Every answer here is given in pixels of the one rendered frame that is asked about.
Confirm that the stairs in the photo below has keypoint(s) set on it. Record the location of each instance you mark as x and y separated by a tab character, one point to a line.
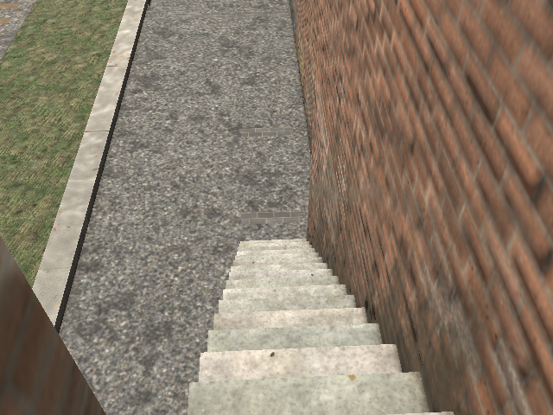
288	340

